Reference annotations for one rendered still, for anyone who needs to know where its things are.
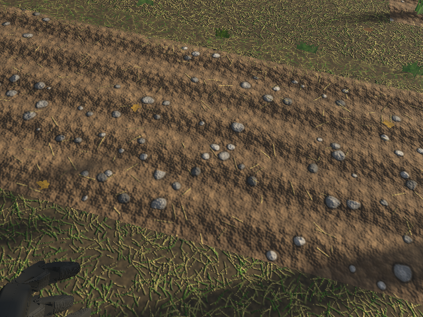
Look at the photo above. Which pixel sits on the left robot hand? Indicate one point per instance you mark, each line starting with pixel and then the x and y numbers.
pixel 16 297

